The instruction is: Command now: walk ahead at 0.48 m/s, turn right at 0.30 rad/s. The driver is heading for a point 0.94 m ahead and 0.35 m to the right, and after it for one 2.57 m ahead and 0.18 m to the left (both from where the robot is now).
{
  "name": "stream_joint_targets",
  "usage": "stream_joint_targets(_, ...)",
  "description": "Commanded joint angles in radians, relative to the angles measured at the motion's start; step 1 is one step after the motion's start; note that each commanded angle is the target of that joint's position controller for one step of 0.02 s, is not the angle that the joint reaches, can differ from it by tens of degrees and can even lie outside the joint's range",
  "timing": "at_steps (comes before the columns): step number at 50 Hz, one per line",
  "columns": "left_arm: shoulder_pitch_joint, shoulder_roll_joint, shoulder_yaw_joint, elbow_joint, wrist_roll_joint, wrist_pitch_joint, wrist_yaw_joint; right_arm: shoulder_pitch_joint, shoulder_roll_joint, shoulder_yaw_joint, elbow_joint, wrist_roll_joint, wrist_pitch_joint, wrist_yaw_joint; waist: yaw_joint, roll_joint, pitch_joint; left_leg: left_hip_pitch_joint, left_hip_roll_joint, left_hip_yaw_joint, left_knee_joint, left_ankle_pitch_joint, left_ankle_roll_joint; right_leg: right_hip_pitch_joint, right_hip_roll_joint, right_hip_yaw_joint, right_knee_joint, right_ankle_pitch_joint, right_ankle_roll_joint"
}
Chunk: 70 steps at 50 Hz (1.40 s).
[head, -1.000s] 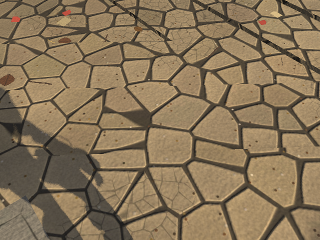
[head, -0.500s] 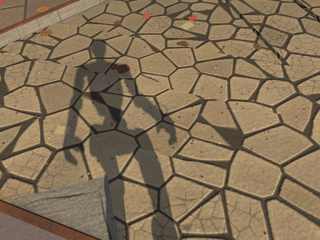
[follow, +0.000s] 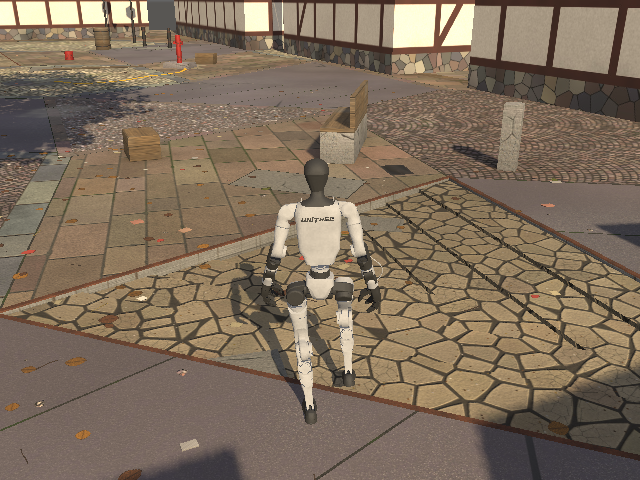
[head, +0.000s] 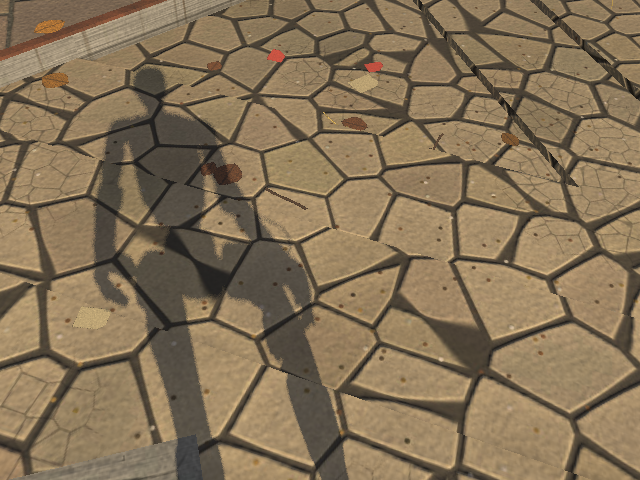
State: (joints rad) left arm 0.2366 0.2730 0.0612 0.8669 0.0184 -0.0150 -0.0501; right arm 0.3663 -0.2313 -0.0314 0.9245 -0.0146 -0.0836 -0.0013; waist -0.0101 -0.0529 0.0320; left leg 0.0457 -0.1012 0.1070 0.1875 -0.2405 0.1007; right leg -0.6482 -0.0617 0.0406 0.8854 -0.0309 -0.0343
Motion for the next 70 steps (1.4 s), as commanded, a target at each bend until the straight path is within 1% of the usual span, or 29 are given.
stream_joint_targets(1,-0.061,0.033,0.001,-0.06,0.004,-0.019,-0.005,-0.008,-0.098,-0.012,-0.031,0.002,-0.03,-0.012,0.005,0.113,0.065,-0.064,0.267,-0.034,-0.048,0.535,0.003,-0.008,0.017,-0.022,-0.102,0.154,-0.011)
stream_joint_targets(7,-0.217,0.018,-0.025,-0.125,0.014,-0.025,-0.013,0.092,-0.133,-0.012,0.044,-0.003,-0.018,-0.046,-0.033,0.09,0.096,0.125,0.299,0.031,0.036,0.825,-0.031,0.038,0.066,-0.144,-0.387,0.138,-0.069)
stream_joint_targets(11,0.022,0.081,-0.002,-0.049,0.026,-0.027,0.005,0.084,-0.188,-0.029,0.047,-0.022,0.011,-0.064,0.076,0.135,-0.048,0.172,0.321,0.05,0.452,1.163,-0.057,0.289,0.155,-0.179,-0.405,-0.045,-0.144)
stream_joint_targets(12,0.144,0.109,0.013,-0.005,0.033,-0.035,0.016,0.05,-0.195,-0.033,0.035,-0.022,0.014,-0.057,0.133,0.133,-0.095,0.066,0.312,0.058,0.664,1.031,-0.051,0.452,0.152,-0.146,-0.447,-0.048,-0.175)
stream_joint_targets(13,0.259,0.147,0.033,0.026,0.038,-0.038,0.03,-0.006,-0.178,-0.031,0.01,-0.015,0.006,-0.043,0.2,0.052,-0.148,-0.175,0.235,0.088,1.001,0.617,-0.046,0.688,0.055,-0.047,-0.435,0.019,-0.234)
stream_joint_targets(14,0.235,0.229,0.053,0.015,0.028,-0.035,0.037,0.037,-0.07,-0.015,-0.043,-0.017,-0.014,-0.031,0.095,-0.195,-0.211,-0.592,0.063,0.025,1.376,-0.367,-0.074,0.994,-0.208,0.331,-0.281,0.544,-0.333)
stream_joint_targets(15,0.271,0.254,0.066,0.013,-0.014,-0.028,0.031,0.011,-0.114,-0.014,-0.092,0.006,-0.02,-0.024,0.135,-0.086,-0.367,-0.792,0.041,-0.159,1.468,-0.33,-0.083,1.128,-0.293,0.587,-0.414,0.387,-0.486)
stream_joint_targets(17,0.138,0.143,0.043,0.001,-0.02,-0.013,0.045,-0.107,-0.146,-0.01,-0.119,-0.004,-0.034,-0.016,0.075,0.085,-0.066,-0.871,0.146,-0.158,1.28,-0.148,-0.08,0.826,-0.229,0.433,-0.578,0.147,-0.378)
stream_joint_targets(19,0.085,0.107,0.025,-0.01,-0.018,-0.019,0.051,-0.096,-0.13,-0.007,-0.12,-0.037,0.005,-0.005,-0.004,0.148,0.014,-0.731,0.182,-0.151,1.14,-0.132,-0.114,0.577,-0.155,0.336,-0.621,0.254,-0.319)
stream_joint_targets(21,0.093,0.137,0.028,-0.006,-0.016,-0.041,0.046,-0.083,-0.098,0.003,-0.13,-0.05,0.042,0.006,-0.029,0.101,0.014,-0.661,0.19,-0.117,1.071,-0.127,-0.134,0.459,-0.096,0.275,-0.643,0.34,-0.295)
stream_joint_targets(25,0.153,0.146,0.03,0.012,-0.026,-0.052,0.047,-0.265,-0.089,0.01,-0.214,-0.037,0.044,0.018,0.015,0.021,0.027,-0.641,0.173,-0.074,0.74,0.14,-0.155,0.428,0.019,0.184,-0.641,0.445,-0.193)
stream_joint_targets(31,0.264,0.15,0.031,0.022,-0.014,-0.03,0.058,-0.456,-0.094,0.027,-0.284,-0.013,0.03,0.019,0.115,-0.024,0.007,-0.616,0.095,-0.074,0.428,0.273,-0.129,0.603,-0.001,0.264,-0.576,0.457,-0.139)
stream_joint_targets(33,0.227,0.169,0.036,0.006,-0.005,-0.031,0.066,-0.415,-0.13,0.018,-0.285,-0.011,0.022,0.014,0.074,-0.03,0.0,-0.534,0.088,-0.111,0.354,0.209,-0.103,0.632,-0.033,0.311,-0.531,0.469,-0.13)
stream_joint_targets(35,0.123,0.199,0.043,-0.03,-0.001,-0.043,0.061,-0.173,-0.196,-0.008,-0.206,-0.014,0.005,0.004,-0.043,-0.021,-0.1,-0.262,0.063,-0.135,0.337,0.162,-0.054,0.59,0.001,0.298,-0.327,0.596,-0.101)
stream_joint_targets(36,0.097,0.187,0.041,-0.043,-0.01,-0.054,0.049,-0.023,-0.226,-0.02,-0.176,-0.023,-0.011,-0.007,-0.124,0.026,-0.176,-0.05,0.129,-0.184,0.276,0.142,-0.024,0.494,0.056,0.267,-0.123,0.471,-0.087)
stream_joint_targets(37,0.15,0.086,0.016,-0.072,-0.013,-0.063,0.044,0.098,-0.3,-0.035,-0.18,-0.041,-0.013,-0.025,-0.13,0.18,-0.317,0.148,0.398,-0.443,0.265,0.0,0.02,0.372,0.125,0.17,0.163,-0.047,-0.079)
stream_joint_targets(38,0.295,0.067,0.01,-0.092,-0.035,-0.053,0.045,0.014,-0.328,-0.053,-0.192,-0.029,0.006,-0.023,-0.02,0.429,-0.411,0.266,0.566,-0.907,0.132,-0.134,0.165,0.114,0.232,0.089,0.382,-0.548,-0.06)
stream_joint_targets(39,0.239,0.149,0.017,-0.048,-0.001,-0.033,0.055,-0.082,-0.213,-0.037,-0.221,-0.022,0.019,-0.015,-0.013,0.172,-0.229,0.118,0.515,-0.827,0.101,-0.298,0.146,0.011,0.127,0.088,0.428,-0.452,-0.061)
stream_joint_targets(41,0.134,0.128,0.02,-0.065,0.006,-0.022,0.038,-0.145,-0.123,-0.015,-0.216,-0.022,0.016,-0.008,0.001,0.051,-0.048,-0.112,0.425,-0.548,0.049,-0.112,0.099,0.049,0.066,0.062,0.347,-0.322,-0.044)
stream_joint_targets(44,0.119,0.092,0.013,-0.08,0.021,0.013,0.013,-0.1,-0.137,-0.02,-0.17,-0.007,-0.011,-0.001,0.026,0.137,-0.008,-0.22,0.363,-0.334,-0.007,0.104,0.072,0.108,0.017,0.04,0.263,-0.289,-0.027)
stream_joint_targets(52,-0.118,0.05,-0.009,-0.171,0.012,0.01,-0.024,-0.043,-0.164,-0.04,-0.119,0.0,-0.025,0.007,-0.002,0.127,0.005,-0.157,0.329,-0.032,-0.031,0.335,0.061,0.03,-0.007,-0.036,-0.031,0.042,-0.01)
stream_joint_targets(59,-0.308,0.054,-0.018,-0.229,0.033,0.005,-0.033,0.049,-0.197,-0.052,-0.059,-0.004,-0.006,-0.008,-0.061,0.128,0.079,0.002,0.361,0.048,0.034,0.35,0.01,0.07,0.013,-0.102,-0.338,0.042,-0.051)
stream_joint_targets(62,-0.245,0.074,-0.006,-0.21,0.051,0.002,-0.019,0.066,-0.231,-0.059,-0.035,-0.007,0.02,-0.017,-0.023,0.123,0.021,0.083,0.371,0.098,0.25,0.707,-0.007,0.192,0.086,-0.15,-0.393,-0.127,-0.101)
stream_joint_targets(64,0.032,0.108,0.02,-0.105,0.056,-0.015,0.007,0.048,-0.233,-0.056,-0.042,-0.005,0.034,-0.017,0.09,0.081,-0.118,-0.021,0.343,0.141,0.624,0.689,-0.039,0.508,0.14,-0.147,-0.472,-0.087,-0.148)
stream_joint_targets(65,0.152,0.168,0.04,-0.065,0.058,-0.02,0.023,0.075,-0.17,-0.04,-0.061,-0.019,0.034,-0.012,0.112,-0.004,-0.2,-0.312,0.303,0.125,0.903,0.19,-0.056,0.801,-0.017,0.042,-0.4,-0.094,-0.176)
stream_joint_targets(66,0.147,0.279,0.058,-0.096,0.033,-0.02,0.034,0.129,-0.069,-0.02,-0.118,-0.012,0.032,0.001,0.048,-0.189,-0.309,-0.691,0.166,0.067,1.238,-0.423,-0.113,1.095,-0.315,0.483,-0.347,0.331,-0.288)
stream_joint_targets(67,0.268,0.269,0.063,-0.077,0.002,-0.004,0.044,0.029,-0.152,-0.029,-0.139,-0.001,0.027,0.0,0.154,-0.075,-0.386,-0.805,0.131,-0.058,1.281,-0.321,-0.119,1.127,-0.337,0.533,-0.469,0.368,-0.363)
stream_joint_targets(69,0.106,0.14,0.028,-0.071,-0.002,-0.015,0.057,-0.053,-0.16,-0.025,-0.119,0.014,0.016,0.001,0.079,0.012,-0.119,-0.786,0.215,-0.094,1.13,-0.144,-0.095,0.837,-0.239,0.276,-0.537,0.387,-0.269)
stream_joint_targets(70,0.054,0.109,0.014,-0.068,-0.001,-0.024,0.056,-0.039,-0.16,-0.027,-0.095,0.002,0.027,0.008,0.031,0.032,-0.072,-0.704,0.229,-0.109,1.042,-0.104,-0.094,0.723,-0.188,0.197,-0.568,0.411,-0.213)
